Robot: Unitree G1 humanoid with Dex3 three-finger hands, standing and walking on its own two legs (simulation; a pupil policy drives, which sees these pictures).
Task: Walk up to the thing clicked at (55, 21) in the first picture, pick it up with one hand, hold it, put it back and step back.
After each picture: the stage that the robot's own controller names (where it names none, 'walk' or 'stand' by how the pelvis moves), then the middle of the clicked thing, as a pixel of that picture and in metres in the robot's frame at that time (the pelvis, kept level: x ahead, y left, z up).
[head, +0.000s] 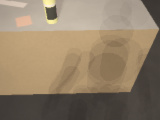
stand; (49, 1) +0.87 +0.22 +0.06
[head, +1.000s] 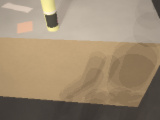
walk; (49, 9) +0.79 +0.24 +0.07
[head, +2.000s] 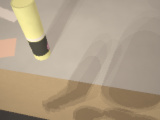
stand; (34, 32) +0.49 +0.22 +0.09
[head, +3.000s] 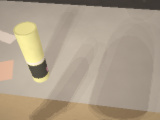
stand; (34, 55) +0.43 +0.21 +0.06
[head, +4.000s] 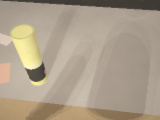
stand; (32, 59) +0.42 +0.21 +0.06
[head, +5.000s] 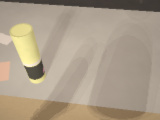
stand; (30, 57) +0.43 +0.22 +0.06
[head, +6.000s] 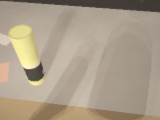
stand; (30, 58) +0.42 +0.22 +0.06
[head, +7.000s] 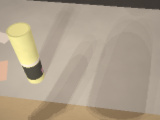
rise first; (28, 57) +0.42 +0.22 +0.06
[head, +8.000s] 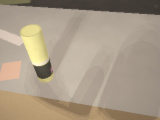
rise first; (39, 56) +0.44 +0.22 +0.06
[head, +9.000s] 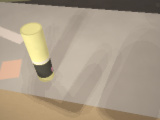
go down; (39, 55) +0.44 +0.21 +0.07
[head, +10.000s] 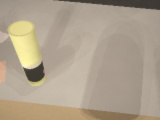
go down; (30, 57) +0.41 +0.20 +0.08
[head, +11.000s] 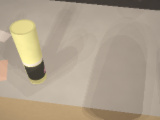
close in; (31, 56) +0.42 +0.20 +0.08
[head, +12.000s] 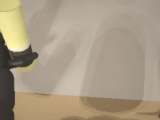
close; (17, 40) +0.44 +0.21 +0.11
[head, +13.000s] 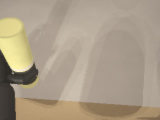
lift; (20, 59) +0.37 +0.20 +0.11
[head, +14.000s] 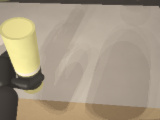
lift; (26, 62) +0.33 +0.17 +0.17
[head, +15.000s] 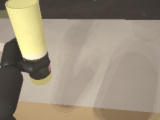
hold; (33, 47) +0.34 +0.15 +0.23
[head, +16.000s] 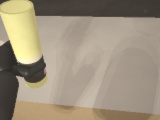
hold; (28, 50) +0.33 +0.17 +0.22
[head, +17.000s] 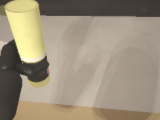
crouch; (32, 50) +0.33 +0.16 +0.22
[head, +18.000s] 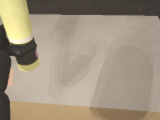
crouch; (20, 32) +0.39 +0.19 +0.23
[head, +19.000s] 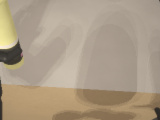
lower; (4, 36) +0.45 +0.23 +0.11
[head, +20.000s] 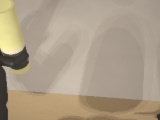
lower; (11, 42) +0.42 +0.22 +0.12
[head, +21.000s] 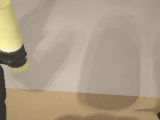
lower; (9, 40) +0.43 +0.22 +0.12
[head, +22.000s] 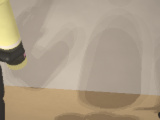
lower; (7, 37) +0.44 +0.23 +0.12
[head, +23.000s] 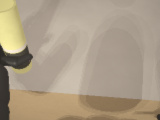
draw back; (13, 41) +0.43 +0.22 +0.12
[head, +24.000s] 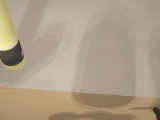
sink last; (3, 36) +0.42 +0.22 +0.12
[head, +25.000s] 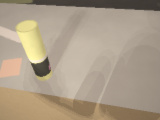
sink last; (36, 53) +0.44 +0.23 +0.09
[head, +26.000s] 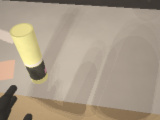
stand; (32, 57) +0.42 +0.22 +0.07
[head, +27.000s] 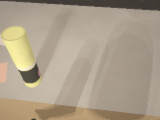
stand; (25, 60) +0.41 +0.23 +0.06
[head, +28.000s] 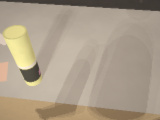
stand; (25, 59) +0.41 +0.23 +0.06
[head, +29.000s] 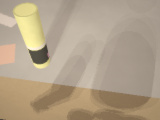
walk; (35, 40) +0.46 +0.20 +0.08
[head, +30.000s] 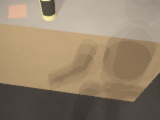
walk; out of the picture +0.73 +0.20 +0.08
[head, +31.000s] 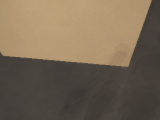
walk; out of the picture +1.11 +0.30 +0.08
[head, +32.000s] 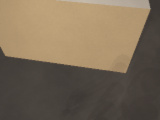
stand; out of the picture +1.18 +0.23 +0.06
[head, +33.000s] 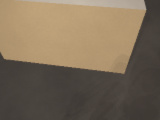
stand; out of the picture +1.18 +0.23 +0.06
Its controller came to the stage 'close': yes
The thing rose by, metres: 0.19
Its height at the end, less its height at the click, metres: +0.00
